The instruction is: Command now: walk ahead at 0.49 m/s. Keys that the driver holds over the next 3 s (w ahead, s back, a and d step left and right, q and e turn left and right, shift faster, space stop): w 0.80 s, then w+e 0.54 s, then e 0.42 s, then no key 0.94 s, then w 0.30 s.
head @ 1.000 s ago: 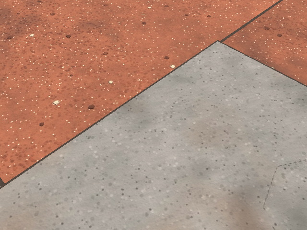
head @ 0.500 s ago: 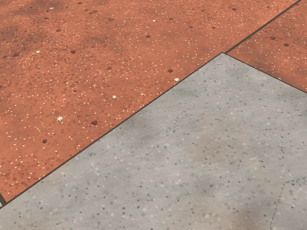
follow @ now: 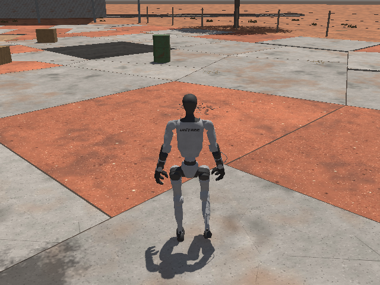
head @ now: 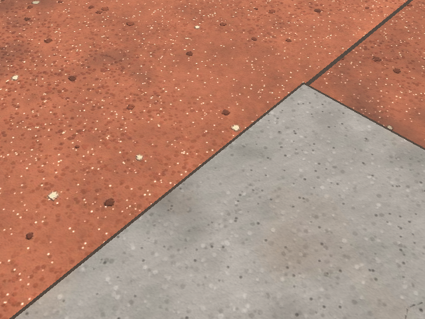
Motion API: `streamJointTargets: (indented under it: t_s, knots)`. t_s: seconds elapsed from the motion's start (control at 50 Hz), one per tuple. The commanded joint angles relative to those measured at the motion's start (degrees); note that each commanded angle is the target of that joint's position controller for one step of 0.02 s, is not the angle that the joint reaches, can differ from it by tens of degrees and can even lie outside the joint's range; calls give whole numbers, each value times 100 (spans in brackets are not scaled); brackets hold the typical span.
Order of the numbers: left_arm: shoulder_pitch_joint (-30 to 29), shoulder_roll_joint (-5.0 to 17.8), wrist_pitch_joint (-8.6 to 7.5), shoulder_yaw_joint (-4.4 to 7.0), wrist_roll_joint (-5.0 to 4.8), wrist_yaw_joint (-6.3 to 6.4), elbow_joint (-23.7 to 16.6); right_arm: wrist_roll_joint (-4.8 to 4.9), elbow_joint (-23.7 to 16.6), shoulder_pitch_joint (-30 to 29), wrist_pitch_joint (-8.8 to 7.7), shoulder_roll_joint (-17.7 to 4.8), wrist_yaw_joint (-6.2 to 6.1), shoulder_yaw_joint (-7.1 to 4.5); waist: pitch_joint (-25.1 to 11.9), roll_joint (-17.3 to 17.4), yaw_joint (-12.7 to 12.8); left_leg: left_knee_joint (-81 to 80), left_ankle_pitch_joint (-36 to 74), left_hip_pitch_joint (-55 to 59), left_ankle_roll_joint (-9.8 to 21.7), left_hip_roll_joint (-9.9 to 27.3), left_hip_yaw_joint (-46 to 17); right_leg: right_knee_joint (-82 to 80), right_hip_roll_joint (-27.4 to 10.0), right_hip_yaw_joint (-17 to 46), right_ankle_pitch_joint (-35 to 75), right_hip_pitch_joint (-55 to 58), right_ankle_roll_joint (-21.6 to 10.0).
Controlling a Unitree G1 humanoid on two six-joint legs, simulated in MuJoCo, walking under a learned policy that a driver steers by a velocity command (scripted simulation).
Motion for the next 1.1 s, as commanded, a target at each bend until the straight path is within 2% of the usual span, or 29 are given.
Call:
streamJointTargets:
  t_s: [0.02,0.1,0.18,0.26,0.32,0.34,0.36,0.38,0.4,0.42,0.44,0.46,0.48,0.5,0.54,0.6,0.72,0.82,0.88,0.9,0.92,0.94,0.96,0.98,1.0,1.02,1.04,1.06,1.1]
  knots:
    - [562,198,104,115,25,51,-198,-5,-134,29,-121,-443,-25,-43,-95,560,256,-1599,348,156,1043,1561,-1522,-331,-482,187,288,-525,9]
    - [-515,328,106,143,135,31,-610,-10,-25,452,-84,-743,-192,-94,189,423,69,-1792,509,326,1032,1527,-1232,-1712,-556,80,1464,-1269,235]
    - [-1435,214,55,57,99,-81,-843,67,46,910,-29,-896,-250,-114,230,415,-236,-1722,663,566,793,1350,-810,-3208,-235,-235,2391,-914,259]
    - [-2030,311,27,26,43,-219,-1108,131,220,1356,66,-958,-260,-148,343,435,-394,-1359,607,1411,721,1689,-890,-3837,-118,-197,2080,-1056,146]
    - [-1757,550,-20,102,34,-289,-1144,131,221,1273,165,-1070,-276,-203,138,587,-99,-779,1529,1850,561,1876,-924,-4111,71,-300,1456,-487,-91]
    - [-1198,722,-32,199,44,-284,-999,118,183,1136,202,-1064,-274,-197,-201,603,242,-80,2500,1815,445,1704,-740,-4226,265,-471,1396,307,-219]
    - [-156,1030,-32,357,55,-246,-684,67,128,1116,228,-891,-272,-131,-865,497,668,1162,2830,1359,273,1370,-485,-4150,280,-452,1486,1730,-416]
    - [823,1521,-11,479,159,-198,-493,-21,-35,1352,211,-570,-275,-13,-1786,-364,811,3229,1200,-147,-2,862,-139,-4183,-983,1220,1218,3625,-915]
    - [1006,1699,-5,483,178,-266,-403,47,6,1897,66,45,-227,163,-2391,-1716,512,4736,-2440,-1924,-206,-60,-590,-5134,-1900,3835,287,4894,-1631]
    - [767,1115,-26,322,130,-277,-461,191,-4,1479,-51,-647,-199,7,-1945,-1049,603,5347,-2431,-2552,-104,304,-1157,-5329,-1718,3710,-105,4618,-1376]
    - [252,890,-37,245,117,-260,-570,273,-157,965,-128,-868,-184,-49,-1194,-717,519,5329,-1888,-2770,-6,593,-1017,-5383,-1539,2781,354,3837,-1136]
    - [-206,798,-37,205,156,-263,-662,231,-192,702,-143,-819,-227,-58,-850,-213,340,5048,-1351,-2512,-9,875,-896,-5522,-1322,2140,994,3043,-1024]
    - [-438,653,-46,169,196,-283,-689,152,-198,597,-102,-772,-255,-100,-567,-111,188,4714,-1053,-2260,-32,1045,-873,-5695,-1119,1658,1515,2436,-970]
    - [-504,529,-59,129,237,-297,-656,134,-174,708,-22,-666,-250,-111,-529,-196,25,4519,-850,-1940,-38,1166,-902,-5863,-979,1349,1706,2116,-934]
    - [-338,545,-94,138,207,-290,-533,121,-143,810,107,-446,-257,-101,-430,-206,-75,4193,-697,-1794,-101,1207,-828,-6107,-874,1007,2010,1862,-1020]
    - [-53,752,-85,191,201,-190,-385,60,-350,249,174,-458,-273,-128,-134,-87,-20,3430,-38,-2370,-247,1247,-791,-6336,-866,709,2255,1914,-1070]
    - [436,815,0,184,140,-65,-168,60,-697,-917,109,-311,-183,-80,159,-148,294,1561,1419,-2318,-326,991,-522,-6498,-628,124,2001,2068,-836]
    - [891,840,110,216,86,-28,113,113,-1011,-1640,41,-345,-44,-43,416,-147,466,871,1088,-2473,-193,858,-522,-6174,-958,187,2166,2875,-814]
    - [753,964,194,272,54,13,114,121,-1043,-1385,-50,-554,14,-119,219,-281,175,573,505,-1810,-57,665,-487,-5653,-1083,393,2949,3107,-702]
    - [599,1023,221,287,53,13,71,119,-939,-937,-76,-698,0,-196,-46,-364,-99,493,391,-1079,19,487,-342,-5184,-989,358,3773,3014,-629]
    - [486,907,243,237,78,5,18,108,-658,-7,-84,-955,-44,-340,-617,-298,-532,476,494,241,161,395,-266,-4195,-666,176,4209,2645,-477]
    - [458,686,240,137,159,-2,-144,4,-445,1107,-87,-1382,-110,-467,-1529,170,-901,716,524,2120,503,1336,-1227,-2480,-257,-77,2905,1443,-255]
    - [1294,-159,141,-81,116,-43,-153,-27,-298,1544,-38,-1755,-103,-545,-2400,1716,-519,159,-427,4122,1334,2788,-3817,-420,734,-199,-857,-827,141]
    - [1052,414,47,46,-29,-44,-79,3,-350,1479,-31,-1189,-108,-386,-2387,1422,-686,-374,-1060,3882,1215,2733,-4385,391,556,602,-1495,-1338,88]
    - [526,779,13,161,-144,-31,-261,24,-419,996,-44,-892,-131,-297,-1495,1172,-620,-482,-1005,3139,917,2577,-3472,580,281,532,-1082,-1731,18]
    - [227,776,19,174,-130,12,-340,13,-505,527,-59,-717,-136,-238,-1003,760,-440,-652,-665,2269,753,2394,-2769,399,-24,386,-544,-1576,-2]
    - [79,715,59,217,-51,47,-359,-22,-509,209,-79,-539,-121,-196,-630,619,-282,-890,-365,1524,646,2186,-2220,107,-201,355,-180,-1324,-9]
    - [228,587,139,245,-35,46,-338,-83,-484,65,-104,-440,-118,-167,-508,793,-78,-1084,-193,1057,566,2026,-1774,-79,-359,405,70,-949,-30]
    - [354,330,297,242,-60,22,-341,-84,-413,7,-123,-413,-128,-188,-319,798,72,-1377,22,636,586,1910,-1213,-277,-446,357,236,-728,-45]
Next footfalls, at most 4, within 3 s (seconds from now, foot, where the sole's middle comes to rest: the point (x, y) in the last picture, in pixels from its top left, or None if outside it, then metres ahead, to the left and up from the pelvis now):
0.36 right None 0.39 -0.16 -0.78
0.94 left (195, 250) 0.71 0.08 -0.78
1.48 right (274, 192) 0.95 -0.21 -0.78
1.98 left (225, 167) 1.07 -0.03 -0.78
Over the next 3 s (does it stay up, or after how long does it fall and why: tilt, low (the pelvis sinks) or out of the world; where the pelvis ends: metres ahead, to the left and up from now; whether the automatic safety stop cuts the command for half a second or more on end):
stays up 1.00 -0.13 -0.01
